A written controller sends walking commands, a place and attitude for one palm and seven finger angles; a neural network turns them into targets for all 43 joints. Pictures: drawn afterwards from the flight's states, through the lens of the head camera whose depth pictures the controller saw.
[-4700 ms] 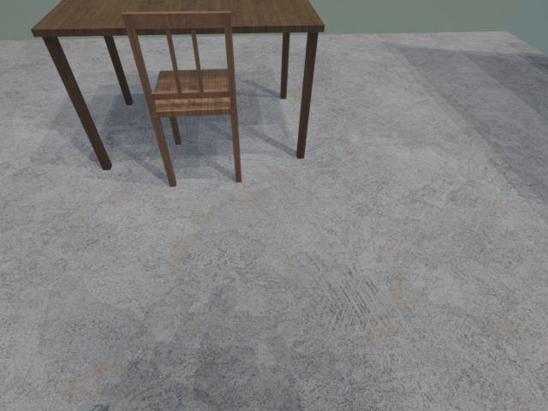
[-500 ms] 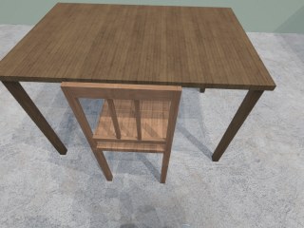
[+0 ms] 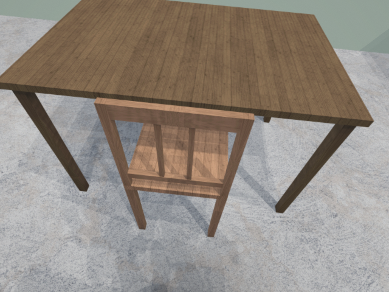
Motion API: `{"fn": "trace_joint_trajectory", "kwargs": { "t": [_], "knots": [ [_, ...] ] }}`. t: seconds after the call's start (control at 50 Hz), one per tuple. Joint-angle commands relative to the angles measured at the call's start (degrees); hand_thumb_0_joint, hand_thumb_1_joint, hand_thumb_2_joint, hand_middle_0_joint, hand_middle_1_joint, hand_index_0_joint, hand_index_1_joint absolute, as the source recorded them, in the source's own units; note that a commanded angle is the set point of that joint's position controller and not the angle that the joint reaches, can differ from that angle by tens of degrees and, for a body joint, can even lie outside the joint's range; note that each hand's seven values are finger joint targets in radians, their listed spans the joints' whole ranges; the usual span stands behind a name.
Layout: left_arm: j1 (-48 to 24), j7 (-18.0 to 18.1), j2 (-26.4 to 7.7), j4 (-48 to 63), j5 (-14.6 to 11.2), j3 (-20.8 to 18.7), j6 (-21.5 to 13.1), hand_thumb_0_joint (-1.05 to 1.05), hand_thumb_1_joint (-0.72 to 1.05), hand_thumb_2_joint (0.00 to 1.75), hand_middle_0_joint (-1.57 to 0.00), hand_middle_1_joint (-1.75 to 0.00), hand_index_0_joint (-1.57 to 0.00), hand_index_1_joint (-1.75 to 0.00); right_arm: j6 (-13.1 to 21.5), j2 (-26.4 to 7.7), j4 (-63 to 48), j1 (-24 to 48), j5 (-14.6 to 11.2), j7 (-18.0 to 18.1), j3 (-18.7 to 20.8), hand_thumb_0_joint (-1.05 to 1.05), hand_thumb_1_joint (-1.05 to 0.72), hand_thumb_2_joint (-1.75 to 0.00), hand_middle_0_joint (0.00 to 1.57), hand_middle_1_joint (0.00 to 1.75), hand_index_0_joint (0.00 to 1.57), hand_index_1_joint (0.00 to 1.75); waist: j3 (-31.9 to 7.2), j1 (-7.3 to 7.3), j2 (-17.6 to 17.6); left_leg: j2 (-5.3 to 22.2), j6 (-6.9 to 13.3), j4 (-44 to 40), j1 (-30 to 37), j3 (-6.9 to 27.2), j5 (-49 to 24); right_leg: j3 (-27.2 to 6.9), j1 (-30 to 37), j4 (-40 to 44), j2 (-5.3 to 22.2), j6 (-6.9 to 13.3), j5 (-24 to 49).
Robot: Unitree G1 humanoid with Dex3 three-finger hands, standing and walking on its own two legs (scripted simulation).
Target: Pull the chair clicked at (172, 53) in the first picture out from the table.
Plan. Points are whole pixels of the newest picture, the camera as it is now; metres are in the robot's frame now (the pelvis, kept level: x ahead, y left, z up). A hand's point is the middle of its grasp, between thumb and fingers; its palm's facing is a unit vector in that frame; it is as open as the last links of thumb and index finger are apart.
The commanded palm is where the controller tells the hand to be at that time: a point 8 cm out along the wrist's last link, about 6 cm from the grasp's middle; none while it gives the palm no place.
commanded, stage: come to a stop and stand still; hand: left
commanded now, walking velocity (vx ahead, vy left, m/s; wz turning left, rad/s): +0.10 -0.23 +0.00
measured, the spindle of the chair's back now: (159, 151) +0.50 +0.14 -0.09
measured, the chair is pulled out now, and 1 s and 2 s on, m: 0.00 0.00 0.00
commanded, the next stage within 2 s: look again from close up in 0.84 s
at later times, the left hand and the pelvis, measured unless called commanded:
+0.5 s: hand out of the picture -0.02 +0.14 -0.16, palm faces +0.02 -0.98 -0.20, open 7.4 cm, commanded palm none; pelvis -0.03 -0.03 +0.01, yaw -1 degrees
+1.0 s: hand out of the picture -0.05 +0.10 -0.16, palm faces +0.04 -0.99 -0.16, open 7.4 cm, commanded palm none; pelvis -0.02 -0.04 +0.01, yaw -1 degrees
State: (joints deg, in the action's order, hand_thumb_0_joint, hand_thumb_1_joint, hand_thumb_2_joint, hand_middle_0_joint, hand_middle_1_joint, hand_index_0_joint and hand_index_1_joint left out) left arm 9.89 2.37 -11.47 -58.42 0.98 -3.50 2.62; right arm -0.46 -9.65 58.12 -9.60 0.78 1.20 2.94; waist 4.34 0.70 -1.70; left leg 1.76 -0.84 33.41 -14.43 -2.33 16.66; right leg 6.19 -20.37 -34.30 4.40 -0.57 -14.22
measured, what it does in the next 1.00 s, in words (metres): steps on the spot: right foot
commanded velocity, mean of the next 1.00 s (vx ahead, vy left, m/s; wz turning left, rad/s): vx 0.01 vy -0.03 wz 0.00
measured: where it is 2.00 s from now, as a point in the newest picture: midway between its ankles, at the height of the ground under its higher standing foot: outside the picture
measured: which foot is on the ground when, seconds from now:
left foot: down 0.00-1.00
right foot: up 0.00-0.36, down 0.38-1.00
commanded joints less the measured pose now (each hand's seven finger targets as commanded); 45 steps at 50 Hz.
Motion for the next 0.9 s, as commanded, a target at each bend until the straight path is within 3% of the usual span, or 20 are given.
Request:
{"fn": "trace_joint_trajectory", "kwargs": {
  "t": [0.0, 0.04, 0.1, 0.14, 0.18, 0.22, 0.26, 0.3, 0.32, 0.34, 0.36, 0.38, 0.4, 0.42, 0.44, 0.54, 0.58, 0.68, 0.86, 0.88],
  "knots": [
    [2.8, -0.6, -2.5, 2.5, 0.0, -0.1, 0.0, 0.00, 0.90, 0.90, -0.20, -0.30, -0.20, -0.30, 0.6, -9.3, -3.0, -0.8, 1.1, 0.8, 0.2, 0.00, -0.90, -0.90, 0.20, 0.30, 0.20, 0.30, -0.2, 0.00, 13.3, 18.3, 9.0, -26.4, -9.7, 19.9, 4.7, -7.5, 1.7, -13.2, -1.6, -0.5, -13.4],
    [5.1, -1.3, -3.3, 0.2, 0.4, -0.6, 0.4, 0.00, 0.90, 0.90, -0.20, -0.30, -0.20, -0.30, 0.6, -7.7, -2.6, 1.1, 1.0, 1.5, -0.2, 0.00, -0.90, -0.90, 0.20, 0.30, 0.20, 0.30, 1.7, 1.21, 12.1, 13.9, 7.2, -25.1, -6.9, 14.8, 4.6, -8.9, -1.4, -18.5, -2.7, -0.6, -7.9],
    [7.3, -1.8, -2.8, -1.2, 0.3, -0.3, -0.3, 0.00, 0.90, 0.90, -0.20, -0.30, -0.20, -0.30, 1.0, -7.4, -1.7, -1.3, 0.7, 1.9, -0.2, 0.00, -0.90, -0.90, 0.20, 0.30, 0.20, 0.30, -0.6, 0.34, 8.7, 12.7, 7.9, -22.2, 1.9, 10.9, -5.8, -8.1, -4.4, -18.4, -2.8, -1.5, -6.5],
    [6.6, -1.8, -2.8, -1.1, 0.2, 0.0, -0.6, 0.00, 0.90, 0.90, -0.20, -0.30, -0.20, -0.30, 1.1, -8.0, -0.2, -4.9, 0.7, 2.1, 0.0, 0.00, -0.90, -0.90, 0.20, 0.30, 0.20, 0.30, -3.5, -1.29, 9.6, 13.4, 8.6, -20.0, 9.4, 10.9, -15.6, -7.4, -5.6, -15.6, -2.7, -1.9, -8.3],
    [5.0, -1.7, -2.7, -0.6, -0.1, 0.3, -0.7, 0.00, 0.90, 0.90, -0.20, -0.30, -0.20, -0.30, 1.1, -8.2, 1.0, -6.9, 0.6, 2.3, 0.2, 0.00, -0.90, -0.90, 0.20, 0.30, 0.20, 0.30, -3.9, -2.49, 9.9, 14.9, 9.8, -17.8, 12.4, 11.2, -24.7, -6.8, -4.4, -11.3, -2.2, -1.8, -11.2],
    [4.8, -1.6, -1.7, -0.8, -0.3, 0.7, -0.7, 0.00, 0.90, 0.90, -0.20, -0.30, -0.20, -0.30, 0.8, -9.1, 1.6, -7.9, 0.7, 2.2, 0.6, 0.00, -0.90, -0.90, 0.20, 0.30, 0.20, 0.30, -4.8, -3.22, 11.2, 15.0, 10.2, -16.8, 12.7, 12.0, -26.9, -6.1, -1.1, -6.3, -2.3, -1.5, -13.5],
    [7.1, -1.5, -0.9, -1.9, -0.5, 1.0, -0.9, 0.00, 0.90, 0.90, -0.20, -0.30, -0.20, -0.30, 0.6, -9.4, 2.4, -7.6, 0.6, 2.0, 0.8, 0.00, -0.90, -0.90, 0.20, 0.30, 0.20, 0.30, -5.9, -2.48, 12.0, 13.8, 9.5, -15.8, 12.5, 11.3, -26.8, -4.8, 2.2, -0.6, -3.0, -1.1, -11.4],
    [10.6, -1.3, -0.8, -3.4, -0.6, 1.1, -1.4, 0.00, 0.90, 0.90, -0.20, -0.30, -0.20, -0.30, 0.5, -8.9, 2.8, -6.6, 0.2, 1.8, 0.7, 0.00, -0.90, -0.90, 0.20, 0.30, 0.20, 0.30, -7.1, -0.79, 11.1, 11.7, 7.8, -13.4, 9.6, 9.5, -23.8, -3.8, 8.8, 8.7, -3.3, -0.7, -2.8],
    [12.4, -1.1, -1.3, -4.4, -0.4, 1.1, -1.8, 0.00, 0.90, 0.90, -0.20, -0.30, -0.20, -0.30, 0.5, -8.0, 3.0, -6.4, -0.2, 1.7, 0.6, 0.00, -0.90, -0.90, 0.20, 0.30, 0.20, 0.30, -7.0, -0.16, 8.5, 9.5, 5.7, -11.3, 6.9, 7.8, -19.2, -4.1, 12.7, 15.0, -2.7, -0.7, 3.7],
    [12.2, -0.8, -2.9, -4.9, -0.2, 1.0, -2.1, 0.00, 0.90, 0.90, -0.20, -0.30, -0.20, -0.30, 0.6, -6.0, 3.1, -6.7, -0.6, 1.4, 0.4, 0.00, -0.90, -0.90, 0.20, 0.30, 0.20, 0.30, -6.7, -0.72, 3.8, 6.8, 3.1, -8.9, 3.0, 5.1, -13.9, -8.3, 16.0, 17.2, 0.6, 0.4, 7.3],
    [11.0, -0.6, -4.4, -4.9, -0.2, 1.1, -2.5, 0.00, 0.90, 0.90, -0.20, -0.30, -0.20, -0.30, 0.6, -3.7, 3.0, -6.3, -0.8, 1.3, -0.4, 0.00, -0.90, -0.90, 0.20, 0.30, 0.20, 0.30, -4.9, -1.21, -2.2, 3.7, 1.1, -7.6, -0.1, 1.9, -7.9, -13.0, 15.4, 18.3, 5.3, 2.2, 10.1],
    [9.2, -0.5, -5.4, -4.5, -0.4, 1.3, -2.7, 0.00, 0.90, 0.90, -0.20, -0.30, -0.20, -0.30, 0.5, -1.9, 2.9, -5.6, -0.8, 0.8, -1.0, 0.00, -0.90, -0.90, 0.20, 0.30, 0.20, 0.30, -2.6, -1.54, -3.9, 2.1, 0.3, -8.6, 0.1, 1.0, -2.6, -13.2, 11.8, 19.9, 8.0, 3.8, 8.3],
    [8.7, -0.6, -5.0, -4.4, -0.4, 1.6, -2.7, 0.00, 0.90, 0.90, -0.20, -0.30, -0.20, -0.30, 0.4, -1.6, 3.2, -4.9, -0.4, 0.6, -1.2, 0.00, -0.90, -0.90, 0.20, 0.30, 0.20, 0.30, -1.4, -1.52, -2.2, 1.8, 0.2, -8.6, 2.3, 1.0, -4.6, -12.8, 8.6, 19.1, 7.7, 4.3, 8.0],
    [8.4, -0.4, -4.5, -4.8, -0.5, 1.6, -3.3, 0.00, 0.90, 0.90, -0.20, -0.30, -0.20, -0.30, 0.2, -1.6, 4.0, -5.2, 0.0, 0.7, -1.3, 0.00, -0.90, -0.90, 0.20, 0.30, 0.20, 0.30, -1.1, -1.57, -8.4, 2.0, 0.0, -8.2, 2.6, 0.8, -6.2, -12.6, 8.3, 18.8, 5.4, 4.2, 10.7],
    [7.9, -0.3, -3.2, -5.1, -0.7, 2.0, -3.4, 0.00, 0.90, 0.90, -0.20, -0.30, -0.20, -0.30, 0.1, -2.5, 4.7, -5.9, 0.1, 0.8, -1.3, 0.00, -0.90, -0.90, 0.20, 0.30, 0.20, 0.30, 0.8, -1.63, -8.7, 2.6, 0.0, -8.5, 3.5, 1.0, -7.0, -11.4, 6.8, 19.1, 5.2, 4.0, 10.4],
    [8.6, -0.1, -2.2, -5.2, -0.9, 2.2, -3.1, 0.00, 0.90, 0.90, -0.20, -0.30, -0.20, -0.30, 0.0, -2.1, 7.3, -8.6, 0.0, 0.8, -1.7, 0.00, -0.90, -0.90, 0.20, 0.30, 0.20, 0.30, 3.7, -1.44, -0.4, 3.6, 0.1, -11.0, 5.0, 2.2, -10.0, -9.9, 4.7, 20.0, 2.2, 2.8, -0.9],
    [9.4, -0.1, -2.2, -5.2, -0.9, 2.1, -2.9, 0.00, 0.90, 0.90, -0.20, -0.30, -0.20, -0.30, -0.2, -1.7, 7.9, -9.2, -0.1, 0.8, -1.8, 0.00, -0.90, -0.90, 0.20, 0.30, 0.20, 0.30, 5.5, -1.04, -0.1, 3.5, 0.0, -11.0, 3.8, 1.9, -8.2, -9.9, 4.3, 21.2, 1.9, 2.7, -4.2],
    [10.5, -0.1, -1.6, -5.1, -0.9, 2.0, -2.9, 0.00, 0.90, 0.90, -0.20, -0.30, -0.20, -0.30, -0.4, -1.1, 7.9, -10.0, -0.1, 1.0, -1.8, 0.00, -0.90, -0.90, 0.20, 0.30, 0.20, 0.30, 5.2, -0.89, 0.5, 3.5, 0.0, -10.5, 4.1, 1.7, -7.9, -10.5, 4.1, 21.7, 1.9, 2.9, -4.9],
    [12.1, 0.1, -0.5, -5.6, -0.9, 2.0, -3.4, 0.00, 0.90, 0.90, -0.20, -0.30, -0.20, -0.30, 0.4, -1.1, 7.9, -10.4, -0.2, 1.5, -1.8, 0.00, -0.90, -0.90, 0.20, 0.30, 0.20, 0.30, -0.2, -0.83, 1.8, 4.2, 0.0, -10.2, 5.9, 2.1, -13.8, -8.9, 9.2, 17.6, 1.6, 2.7, 9.3],
    [12.3, 0.1, -0.5, -5.7, -0.8, 2.0, -3.3, 0.00, 0.90, 0.90, -0.20, -0.30, -0.20, -0.30, 0.4, -1.0, 7.9, -9.9, -0.4, 1.6, -1.9, 0.00, -0.90, -0.90, 0.20, 0.30, 0.20, 0.30, 1.0, -0.60, 1.0, 4.2, 0.1, -10.4, 5.6, 1.9, -13.1, -8.6, 9.0, 17.9, 1.4, 2.5, 9.5]
  ]
}}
